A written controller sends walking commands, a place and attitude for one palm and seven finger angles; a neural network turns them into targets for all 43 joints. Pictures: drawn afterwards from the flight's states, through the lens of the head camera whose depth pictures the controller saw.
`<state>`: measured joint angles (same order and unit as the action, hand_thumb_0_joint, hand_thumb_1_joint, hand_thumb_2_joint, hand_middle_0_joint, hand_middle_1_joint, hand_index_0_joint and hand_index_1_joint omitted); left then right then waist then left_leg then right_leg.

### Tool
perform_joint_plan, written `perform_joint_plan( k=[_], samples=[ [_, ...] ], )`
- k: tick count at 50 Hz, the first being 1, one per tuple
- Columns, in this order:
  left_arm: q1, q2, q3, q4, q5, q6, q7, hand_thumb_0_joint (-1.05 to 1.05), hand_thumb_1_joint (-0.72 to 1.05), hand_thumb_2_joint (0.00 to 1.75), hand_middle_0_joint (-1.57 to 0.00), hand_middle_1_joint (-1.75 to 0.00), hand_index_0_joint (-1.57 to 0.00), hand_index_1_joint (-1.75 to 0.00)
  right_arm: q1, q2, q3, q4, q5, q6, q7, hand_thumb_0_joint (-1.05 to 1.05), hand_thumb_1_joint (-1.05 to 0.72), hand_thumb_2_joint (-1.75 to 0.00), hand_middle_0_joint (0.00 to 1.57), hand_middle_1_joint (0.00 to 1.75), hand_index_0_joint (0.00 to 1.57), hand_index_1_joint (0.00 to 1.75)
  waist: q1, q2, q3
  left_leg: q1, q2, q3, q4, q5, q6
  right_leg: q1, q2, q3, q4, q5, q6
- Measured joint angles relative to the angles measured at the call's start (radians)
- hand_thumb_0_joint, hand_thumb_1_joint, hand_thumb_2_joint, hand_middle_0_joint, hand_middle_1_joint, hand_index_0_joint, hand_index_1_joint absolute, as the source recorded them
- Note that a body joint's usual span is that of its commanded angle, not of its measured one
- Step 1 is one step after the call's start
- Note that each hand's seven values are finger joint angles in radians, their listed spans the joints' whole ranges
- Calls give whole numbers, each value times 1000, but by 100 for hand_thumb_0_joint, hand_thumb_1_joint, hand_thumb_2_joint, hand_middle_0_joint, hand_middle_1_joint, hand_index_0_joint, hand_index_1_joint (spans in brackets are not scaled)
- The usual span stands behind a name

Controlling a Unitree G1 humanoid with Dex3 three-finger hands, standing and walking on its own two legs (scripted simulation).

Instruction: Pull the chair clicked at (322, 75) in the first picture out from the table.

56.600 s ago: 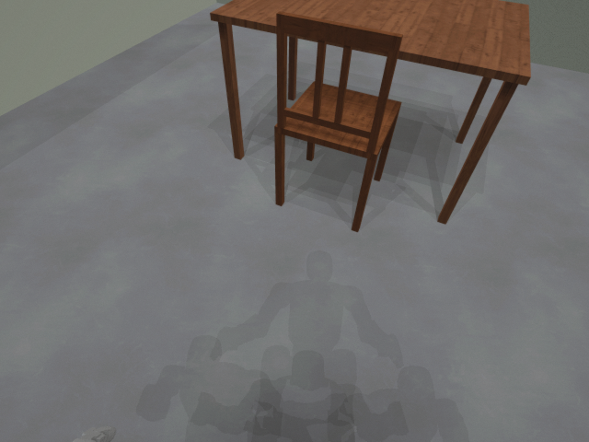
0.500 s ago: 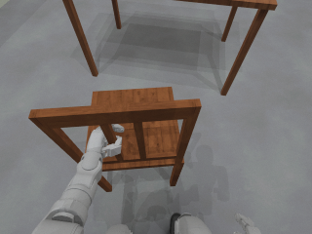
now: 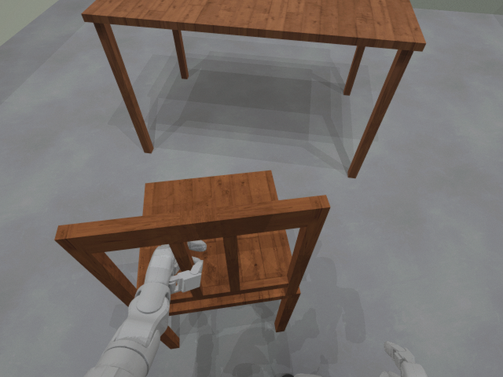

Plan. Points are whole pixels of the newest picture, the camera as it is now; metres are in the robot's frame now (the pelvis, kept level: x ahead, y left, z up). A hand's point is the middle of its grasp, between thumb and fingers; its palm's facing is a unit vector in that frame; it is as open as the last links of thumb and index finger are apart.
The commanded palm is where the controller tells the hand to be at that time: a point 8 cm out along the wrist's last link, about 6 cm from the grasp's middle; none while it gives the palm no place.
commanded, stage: stop walking, hand still on the chair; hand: left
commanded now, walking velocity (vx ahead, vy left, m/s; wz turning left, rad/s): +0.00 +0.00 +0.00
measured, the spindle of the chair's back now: (188, 269) +0.32 +0.13 -0.10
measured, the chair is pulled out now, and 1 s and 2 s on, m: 0.64 0.64 0.64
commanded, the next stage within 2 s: open the thumb and straighten the fingers in 0.34 s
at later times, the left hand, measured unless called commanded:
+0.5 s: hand (194, 273) +0.29 +0.11 -0.06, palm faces -0.07 -0.99 -0.12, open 5.7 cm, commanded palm +0.27 +0.18 -0.04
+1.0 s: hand (186, 272) +0.30 +0.13 -0.06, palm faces -0.07 -0.99 -0.12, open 15.2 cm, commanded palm +0.28 +0.19 -0.04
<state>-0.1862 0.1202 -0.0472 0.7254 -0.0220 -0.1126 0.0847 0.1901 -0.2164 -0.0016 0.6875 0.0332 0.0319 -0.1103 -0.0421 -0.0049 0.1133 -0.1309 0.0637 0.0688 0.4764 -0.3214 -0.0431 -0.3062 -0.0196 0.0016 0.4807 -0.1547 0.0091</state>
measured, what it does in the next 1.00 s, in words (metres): stands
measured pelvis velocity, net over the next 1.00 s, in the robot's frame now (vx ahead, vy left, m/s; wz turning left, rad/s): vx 0.01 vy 0.00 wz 0.07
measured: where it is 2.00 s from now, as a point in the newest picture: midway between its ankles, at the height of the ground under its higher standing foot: outside the picture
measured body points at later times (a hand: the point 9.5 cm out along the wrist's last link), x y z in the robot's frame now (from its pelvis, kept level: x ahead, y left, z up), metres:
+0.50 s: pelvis +0.01 +0.01 +0.00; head +0.05 +0.01 +0.45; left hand +0.29 +0.17 -0.05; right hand +0.13 -0.23 -0.12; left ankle -0.04 +0.14 -0.74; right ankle +0.06 -0.13 -0.74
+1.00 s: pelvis +0.01 +0.00 -0.03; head +0.07 -0.01 +0.42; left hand +0.30 +0.18 -0.05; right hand +0.17 -0.24 -0.14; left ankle -0.04 +0.14 -0.74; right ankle +0.06 -0.12 -0.74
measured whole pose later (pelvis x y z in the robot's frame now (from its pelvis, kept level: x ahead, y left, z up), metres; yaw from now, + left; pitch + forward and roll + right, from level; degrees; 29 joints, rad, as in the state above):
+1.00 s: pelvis +0.01 +0.00 -0.03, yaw +4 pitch +10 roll +1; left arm -0.05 0.16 -0.06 0.38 -0.06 0.05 -0.02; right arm 0.24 -0.26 0.00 0.59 0.04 -0.08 -0.03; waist -0.05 0.04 -0.06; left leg -0.48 0.03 0.01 0.76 -0.46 -0.03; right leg -0.64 -0.07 -0.04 0.77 -0.31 0.02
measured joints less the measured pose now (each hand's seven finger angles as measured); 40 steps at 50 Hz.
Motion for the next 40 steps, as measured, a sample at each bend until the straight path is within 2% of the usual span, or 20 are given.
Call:
perform_joint_plan(
  k=[10, 22, 27, 32, 36, 40],
  samples=[
    [27, -13, -39, -24, 11, 10, -1, 9, 66, 77, -24, -125, -49, -144, -11, 31, 20, -10, -9, 11, 9, 1, -90, -90, 20, 30, 21, 30, 10, 0, -16, 16, -12, 4, -4, -14, 13, 13, -12, 6, 2, -15, 14],
    [42, -10, -54, -43, 6, 8, 0, 9, 66, 78, -23, -126, -49, -144, 8, 19, 15, -1, -8, 26, 8, 1, -90, -90, 20, 30, 21, 30, 4, -1, -15, 18, -20, 6, -7, -16, 18, 12, -19, 8, 6, -21, 19],
    [68, 7, -31, -84, -31, 12, -25, 8, 61, 76, -25, -128, -50, -144, 33, 6, 15, -3, 20, -4, 50, 1, -90, -90, 20, 30, 21, 30, -28, -20, -71, -74, -29, -20, 39, -24, 18, -70, -34, -13, 54, -41, 19],
    [92, 36, -37, -176, -22, 26, -52, 5, 41, 66, -31, -131, -49, -144, 60, -24, 0, -28, 16, -62, 87, 1, -90, -90, 20, 30, 21, 30, -31, -14, -107, -179, -26, -37, 116, -52, 16, -159, -35, -27, 110, -61, 13],
    [93, 36, -27, -218, -27, 66, -68, 3, 11, 51, -35, -131, -49, -142, 63, -45, -8, -43, 10, -81, 97, 1, -90, -90, 20, 30, 21, 30, -30, 4, -131, -244, -26, -41, 167, -73, 16, -222, -38, -29, 154, -78, 14],
    [102, 41, -14, -251, -35, 105, -80, 2, -19, 37, -37, -125, -45, -131, 61, -54, -10, -62, 7, -91, 94, 1, -90, -90, 20, 30, 20, 30, -26, 21, -148, -292, -28, -44, 211, -93, 15, -271, -42, -29, 202, -101, 14]
  ],
)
